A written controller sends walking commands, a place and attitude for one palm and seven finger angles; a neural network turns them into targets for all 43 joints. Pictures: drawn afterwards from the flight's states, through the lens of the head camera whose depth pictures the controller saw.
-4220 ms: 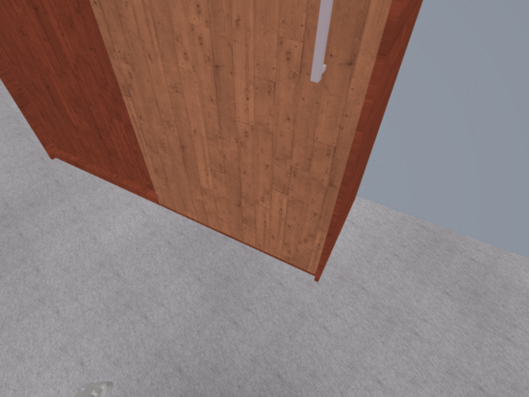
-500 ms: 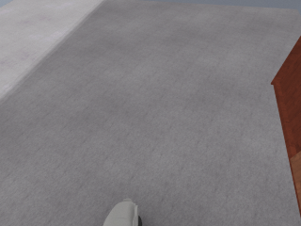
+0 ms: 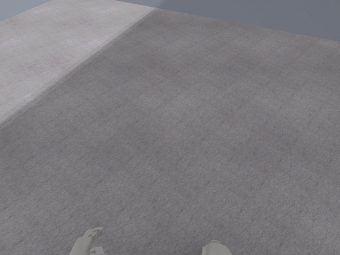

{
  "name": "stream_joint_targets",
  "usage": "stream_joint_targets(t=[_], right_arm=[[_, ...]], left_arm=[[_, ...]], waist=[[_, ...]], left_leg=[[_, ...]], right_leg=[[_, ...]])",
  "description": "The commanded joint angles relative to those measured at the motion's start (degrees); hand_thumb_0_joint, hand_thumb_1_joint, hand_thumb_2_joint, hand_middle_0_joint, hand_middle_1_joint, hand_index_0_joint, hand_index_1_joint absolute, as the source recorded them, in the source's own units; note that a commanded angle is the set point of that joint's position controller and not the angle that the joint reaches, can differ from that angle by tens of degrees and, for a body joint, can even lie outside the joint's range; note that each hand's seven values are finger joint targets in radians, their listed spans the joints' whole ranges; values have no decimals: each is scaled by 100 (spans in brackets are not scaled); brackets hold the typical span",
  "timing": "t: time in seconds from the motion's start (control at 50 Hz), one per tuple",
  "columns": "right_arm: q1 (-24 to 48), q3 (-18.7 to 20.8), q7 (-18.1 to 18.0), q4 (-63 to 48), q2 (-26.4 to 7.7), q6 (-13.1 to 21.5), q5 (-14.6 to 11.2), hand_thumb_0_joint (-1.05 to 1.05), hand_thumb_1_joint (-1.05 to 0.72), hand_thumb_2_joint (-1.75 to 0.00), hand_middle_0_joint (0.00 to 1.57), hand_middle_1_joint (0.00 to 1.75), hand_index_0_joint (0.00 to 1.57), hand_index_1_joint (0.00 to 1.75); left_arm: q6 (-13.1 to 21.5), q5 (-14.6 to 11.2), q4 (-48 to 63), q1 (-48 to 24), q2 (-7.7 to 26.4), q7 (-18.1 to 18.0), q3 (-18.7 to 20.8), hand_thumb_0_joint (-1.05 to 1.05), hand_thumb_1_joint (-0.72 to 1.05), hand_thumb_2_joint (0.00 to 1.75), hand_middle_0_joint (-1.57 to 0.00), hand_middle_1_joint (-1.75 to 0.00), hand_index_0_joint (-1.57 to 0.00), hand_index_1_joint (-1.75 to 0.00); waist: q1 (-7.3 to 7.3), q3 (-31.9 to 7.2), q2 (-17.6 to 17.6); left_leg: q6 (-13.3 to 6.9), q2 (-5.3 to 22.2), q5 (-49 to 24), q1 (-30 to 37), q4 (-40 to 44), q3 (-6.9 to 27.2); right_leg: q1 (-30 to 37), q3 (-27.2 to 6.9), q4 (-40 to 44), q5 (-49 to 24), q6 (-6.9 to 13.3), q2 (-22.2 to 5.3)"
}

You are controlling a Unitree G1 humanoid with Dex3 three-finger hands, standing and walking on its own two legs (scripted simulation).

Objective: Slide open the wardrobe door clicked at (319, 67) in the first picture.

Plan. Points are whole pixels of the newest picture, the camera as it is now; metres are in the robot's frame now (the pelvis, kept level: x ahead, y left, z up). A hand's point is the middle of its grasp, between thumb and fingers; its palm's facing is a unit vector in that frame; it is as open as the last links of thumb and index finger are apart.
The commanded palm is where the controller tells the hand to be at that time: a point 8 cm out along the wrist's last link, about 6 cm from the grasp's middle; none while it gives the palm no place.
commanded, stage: turn to face it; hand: right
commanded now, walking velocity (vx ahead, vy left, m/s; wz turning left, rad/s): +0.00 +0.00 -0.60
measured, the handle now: out of the picture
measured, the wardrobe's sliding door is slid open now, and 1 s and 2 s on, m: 0.00 0.00 0.00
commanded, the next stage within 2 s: none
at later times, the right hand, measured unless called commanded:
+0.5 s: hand out of the picture +0.14 -0.26 -0.17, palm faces +0.22 +0.96 -0.19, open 7.4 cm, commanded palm none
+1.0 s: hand out of the picture +0.08 -0.19 -0.14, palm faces +0.51 +0.81 -0.28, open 7.4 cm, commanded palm none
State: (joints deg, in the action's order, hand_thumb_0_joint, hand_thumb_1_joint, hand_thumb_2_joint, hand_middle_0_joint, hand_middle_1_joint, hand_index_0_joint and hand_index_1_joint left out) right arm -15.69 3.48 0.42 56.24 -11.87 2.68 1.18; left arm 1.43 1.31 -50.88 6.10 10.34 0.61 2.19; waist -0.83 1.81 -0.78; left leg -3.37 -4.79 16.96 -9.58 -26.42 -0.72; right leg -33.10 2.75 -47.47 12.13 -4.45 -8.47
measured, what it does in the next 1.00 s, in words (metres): walks ahead, turning right: right foot, then left foot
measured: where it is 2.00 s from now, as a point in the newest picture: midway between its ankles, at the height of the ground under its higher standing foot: outside the picture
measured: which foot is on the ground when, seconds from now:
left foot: down 0.00-0.10, up 0.12-0.72, down 0.74-1.00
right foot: up 0.00-0.06, down 0.08-0.74, up 0.76-1.00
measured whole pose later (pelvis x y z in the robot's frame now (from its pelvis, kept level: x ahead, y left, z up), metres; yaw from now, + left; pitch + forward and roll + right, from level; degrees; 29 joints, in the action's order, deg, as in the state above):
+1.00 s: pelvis +0.11 +0.02 +0.01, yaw -32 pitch +0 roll -3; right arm -13.0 1.8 -1.1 51.0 -9.9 -0.2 1.0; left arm -5.1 1.4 -53.3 12.0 16.1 1.5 5.7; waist 1.7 3.4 -1.4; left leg -1.4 5.1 18.5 -9.4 -28.1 -9.2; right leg -30.3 -0.2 -63.8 20.8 -5.4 -2.3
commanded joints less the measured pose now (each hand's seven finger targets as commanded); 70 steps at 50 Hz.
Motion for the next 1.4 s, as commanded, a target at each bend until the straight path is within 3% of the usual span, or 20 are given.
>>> stream_joint_targets(t=[0.0, 0.04, 0.06, 0.08, 0.1, 0.18, 0.46, 0.62, 0.68, 0.72, 0.76, 0.82, 1.06, 1.14, 1.16, 1.18, 1.2, 1.22, 1.3, 1.38], right_arm=[[-320, 90, -160, -123, -669, 104, -12, 0, -90, -90, 20, 30, 20, 30], [-297, 52, -206, -34, -618, 66, -43, 0, -90, -90, 20, 30, 20, 30], [-472, 21, -217, -18, -494, 33, -62, 0, -90, -90, 20, 30, 20, 30], [-1002, -46, -218, 42, -216, 13, -119, 0, -90, -90, 20, 30, 20, 30], [-986, -84, -287, 124, -331, -47, -95, 0, -90, -90, 20, 30, 20, 30], [-90, 34, -151, 15, -377, -206, -12, 0, -90, -90, 20, 30, 20, 30], [613, 212, -174, -555, -436, -400, 1, 0, -90, -90, 20, 30, 20, 30], [554, 181, -221, -829, -443, -408, -86, 0, -90, -90, 20, 30, 20, 30], [-87, 243, -261, -734, -684, -360, -90, 0, -90, -90, 20, 30, 20, 30], [179, 315, -303, -957, -1441, -324, 31, 0, -90, -90, 20, 30, 20, 30], [825, 265, -315, -1157, -1108, -295, -40, 0, -90, -90, 20, 30, 20, 30], [885, 103, -249, -1102, -712, -184, -31, 0, -90, -90, 20, 30, 20, 30], [-309, 200, -224, -696, -1176, -257, 60, 0, -90, -90, 20, 30, 20, 30], [-272, 261, -200, -647, -1337, -294, 40, 0, -90, -90, 20, 30, 20, 30], [-164, 282, -193, -649, -1318, -292, -1, 0, -90, -90, 20, 30, 20, 30], [-220, 271, -158, -782, -1161, -288, -51, 0, -90, -90, 20, 30, 20, 30], [-94, 146, -109, -1040, -797, -281, -66, 0, -90, -90, 20, 30, 20, 30], [322, 123, -174, -1127, -867, -391, -12, 0, -90, -90, 20, 30, 20, 30], [321, 192, -112, -899, -829, -412, -37, 0, -90, -90, 20, 30, 20, 30], [285, 187, -97, -924, -822, -454, -28, 0, -90, -90, 20, 30, 20, 30]], left_arm=[[124, -30, 28, 234, 270, -29, 22, 0, 90, 90, -20, -30, -20, -30], [160, -10, -288, 930, 444, -74, 35, 0, 90, 90, -20, -30, -20, -30], [196, 30, -432, 1424, 818, -82, 105, 0, 90, 90, -20, -30, -20, -30], [168, 45, -468, 1612, 1225, -103, 151, 0, 90, 90, -20, -30, -20, -30], [81, -34, -543, 1558, 1185, -188, 114, 0, 90, 90, -20, -30, -20, -30], [-17, -16, -334, 721, 872, -185, 78, 0, 90, 90, -20, -30, -20, -30], [-149, -8, -203, 1181, 1092, -170, 398, 0, 90, 90, -20, -30, -20, -30], [-287, 36, 1, 1020, 1292, -135, 523, 0, 90, 90, -20, -30, -20, -30], [-337, -23, 151, 729, 1151, -69, 548, 0, 90, 90, -20, -30, -20, -30], [-320, -13, 357, 945, 646, -70, 490, 0, 90, 90, -20, -30, -20, -30], [-418, 44, 259, 863, 878, -23, 542, 0, 90, 90, -20, -30, -20, -30], [-467, 29, 86, 974, 780, 69, 462, 0, 90, 90, -20, -30, -20, -30], [-455, -41, 419, -362, 728, 113, 235, 0, 90, 90, -20, -30, -20, -30], [-355, -49, 444, -97, 830, 75, 221, 0, 90, 90, -20, -30, -20, -30], [-309, -29, 376, 272, 997, 71, 272, 0, 90, 90, -20, -30, -20, -30], [-237, 16, 301, 737, 1543, 49, 408, 0, 90, 90, -20, -30, -20, -30], [-235, -34, 218, 1069, 2152, 17, 562, 0, 90, 90, -20, -30, -20, -30], [-255, -105, 33, 1391, 2086, -40, 552, 0, 90, 90, -20, -30, -20, -30], [-215, -30, 336, 217, 1513, -114, 372, 0, 90, 90, -20, -30, -20, -30], [-195, -36, 381, 200, 1478, -78, 380, 0, 90, 90, -20, -30, -20, -30]], waist=[[-11, -203, 720], [285, -486, 440], [360, -815, -343], [224, -1211, -1580], [264, -1407, -1928], [63, -113, -527], [292, -540, -654], [219, -588, -850], [-86, -597, -536], [-19, -328, 1742], [283, -74, 1119], [395, 253, 929], [-212, -168, 1378], [-70, -517, 1377], [159, -760, 1136], [411, -1204, -67], [569, -1330, -1728], [708, -1366, -1246], [185, -442, -784], [145, -375, -792]], left_leg=[[-483, 1519, -3535, 284, 428, 812], [-158, 1311, -3465, 376, -453, 449], [115, 936, -2174, -237, -1463, 159], [388, 461, 803, -1232, -2590, -335], [496, 416, 1944, -1264, -3295, 62], [602, 882, 995, -1565, -3590, 115], [855, 797, 486, -2211, -2912, 209], [659, 400, 723, -966, -1492, 233], [480, 563, -167, 689, 465, 211], [-484, 3234, 804, 860, 1628, 2606], [-442, 2851, 211, -490, 1517, 1927], [-223, 2139, -1724, -268, 931, 384], [-289, 2453, -3559, 754, 213, -329], [-71, 2498, -3895, 771, -480, -718], [133, 2419, -3772, 526, -1222, -904], [483, 2063, -2406, -748, -2490, -1097], [867, 1308, 1990, -2512, -3691, -908], [850, 1306, 2082, -2709, -4094, -258], [931, 1246, 871, -2332, -4131, -73], [981, 1102, 535, -2062, -3564, -63]], right_leg=[[1012, 234, 1029, -207, 201, 393], [2083, 110, 2026, -1206, 306, 518], [3061, -626, 2074, -2898, 570, -104], [3995, -1758, 2064, -4827, 1210, -1278], [3761, -2273, 2640, -4441, 1322, -1442], [1953, -1677, 3186, -1878, 1346, -726], [2429, -2462, 3080, -858, 1449, -342], [1721, -3085, 2926, -712, 1394, -87], [660, -2656, 2584, 191, 834, 419], [-921, -697, -186, 1867, 146, 1508], [-259, -782, -1618, 1531, 220, 1013], [-309, -438, -2230, 744, 36, 774], [488, 274, -41, 1220, 22, 670], [1453, 568, 1431, 722, 225, 827], [2189, 459, 2274, 25, 312, 774], [3673, -518, 2547, -1666, 705, -96], [4541, -2336, 2263, -4721, 1557, -1610], [4384, -2115, 2135, -5396, 1769, -1673], [2824, -1170, 2368, -3529, 1314, -591], [2512, -1265, 2603, -2708, 1303, -366]])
